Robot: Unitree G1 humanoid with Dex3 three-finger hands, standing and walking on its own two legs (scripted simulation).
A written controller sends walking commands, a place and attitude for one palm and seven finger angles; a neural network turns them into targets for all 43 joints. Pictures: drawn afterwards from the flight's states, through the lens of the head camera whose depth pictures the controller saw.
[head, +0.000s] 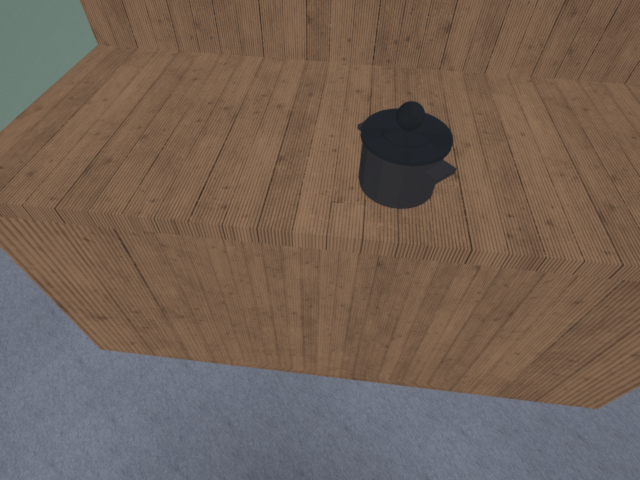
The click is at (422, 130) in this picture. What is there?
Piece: lid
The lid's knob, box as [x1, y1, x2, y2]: [396, 101, 424, 130]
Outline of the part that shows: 413,101 409,101 402,104 399,107 396,115 399,125 402,128 408,130 418,127 424,118 423,108 421,105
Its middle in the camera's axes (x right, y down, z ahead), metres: +0.15 -0.21 +0.65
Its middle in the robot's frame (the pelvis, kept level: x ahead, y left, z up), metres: +0.65 -0.11 +0.11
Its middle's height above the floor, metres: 0.89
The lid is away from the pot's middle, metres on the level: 0.00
